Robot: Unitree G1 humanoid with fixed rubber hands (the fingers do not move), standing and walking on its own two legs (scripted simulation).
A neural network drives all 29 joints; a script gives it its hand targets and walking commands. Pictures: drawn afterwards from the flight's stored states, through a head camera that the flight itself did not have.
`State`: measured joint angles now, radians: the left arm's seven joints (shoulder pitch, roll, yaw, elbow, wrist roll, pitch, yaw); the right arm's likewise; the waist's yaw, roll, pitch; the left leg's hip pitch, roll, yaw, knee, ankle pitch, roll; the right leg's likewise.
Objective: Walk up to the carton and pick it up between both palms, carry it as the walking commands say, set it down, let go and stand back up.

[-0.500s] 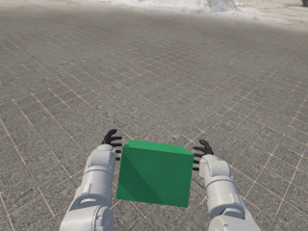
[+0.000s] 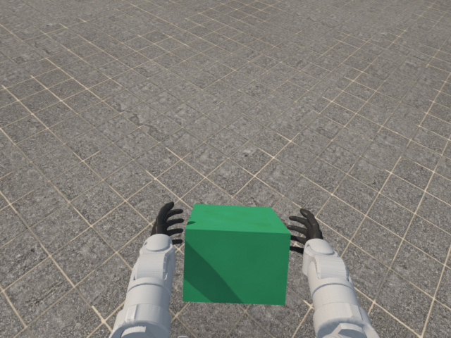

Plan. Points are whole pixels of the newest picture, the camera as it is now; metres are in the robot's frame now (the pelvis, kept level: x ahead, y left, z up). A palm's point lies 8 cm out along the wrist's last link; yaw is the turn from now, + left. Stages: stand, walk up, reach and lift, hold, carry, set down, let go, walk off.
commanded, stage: set down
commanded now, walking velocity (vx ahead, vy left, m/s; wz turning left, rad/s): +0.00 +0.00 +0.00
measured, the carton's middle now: (233, 247) +0.34 -0.04 -0.15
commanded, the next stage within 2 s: none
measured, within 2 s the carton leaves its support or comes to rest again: neither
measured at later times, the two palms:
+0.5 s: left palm (171, 257) +0.31 +0.11 -0.13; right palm (300, 259) +0.29 -0.19 -0.13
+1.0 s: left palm (172, 259) +0.34 +0.11 -0.21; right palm (284, 260) +0.32 -0.18 -0.21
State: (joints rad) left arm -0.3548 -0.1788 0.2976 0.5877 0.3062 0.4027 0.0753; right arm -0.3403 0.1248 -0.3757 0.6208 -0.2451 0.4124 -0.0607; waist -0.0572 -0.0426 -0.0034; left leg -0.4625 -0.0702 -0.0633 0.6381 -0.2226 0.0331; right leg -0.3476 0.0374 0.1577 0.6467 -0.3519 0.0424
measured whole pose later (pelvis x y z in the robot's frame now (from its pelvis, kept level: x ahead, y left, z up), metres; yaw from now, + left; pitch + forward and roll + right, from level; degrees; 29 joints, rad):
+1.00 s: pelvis -0.04 -0.01 -0.14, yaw +2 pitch +33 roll -4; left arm -0.59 -0.11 0.27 0.72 0.17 0.19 0.22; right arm -0.55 0.09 -0.35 0.72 -0.07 0.20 -0.21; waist -0.08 0.04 -0.23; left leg -1.53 -0.13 -0.15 1.35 -0.38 -0.02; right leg -1.38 0.10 0.06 1.38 -0.58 0.06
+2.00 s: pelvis -0.08 -0.03 -0.29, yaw -2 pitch +39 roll -4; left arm -0.98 0.04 0.25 0.77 0.08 0.22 0.24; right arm -0.92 0.00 -0.32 0.73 0.00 0.22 -0.29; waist -0.05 0.02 0.00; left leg -2.07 -0.15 -0.14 1.83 -0.42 -0.08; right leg -1.94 0.17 0.05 1.91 -0.65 0.08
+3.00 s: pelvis -0.08 -0.02 -0.38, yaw -4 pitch +38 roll -2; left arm -1.28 0.20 0.41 0.98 0.09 0.14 0.08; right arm -1.24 -0.06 -0.42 0.86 -0.13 0.18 -0.08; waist -0.03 0.05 0.17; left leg -2.32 -0.10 -0.06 2.13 -0.47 -0.06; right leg -2.21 0.18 0.06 2.22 -0.68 0.11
